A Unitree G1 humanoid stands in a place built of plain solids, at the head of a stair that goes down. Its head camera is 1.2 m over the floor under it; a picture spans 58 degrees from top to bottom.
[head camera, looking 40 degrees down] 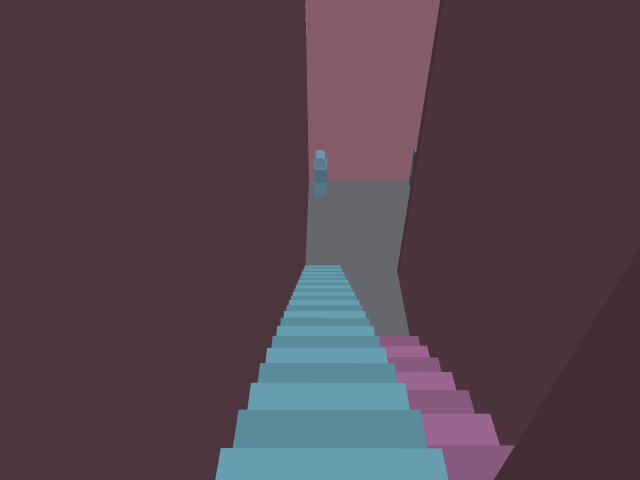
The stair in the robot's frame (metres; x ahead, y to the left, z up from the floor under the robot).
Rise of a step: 0.19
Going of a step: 0.23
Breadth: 0.70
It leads straight ahead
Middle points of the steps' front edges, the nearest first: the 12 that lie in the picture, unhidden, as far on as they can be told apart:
0.63 -0.04 -0.19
0.86 -0.04 -0.37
1.09 -0.04 -0.56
1.32 -0.04 -0.74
1.55 -0.04 -0.93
1.78 -0.04 -1.11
2.01 -0.04 -1.30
2.24 -0.04 -1.48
2.47 -0.04 -1.67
2.70 -0.04 -1.85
2.93 -0.04 -2.04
3.16 -0.04 -2.23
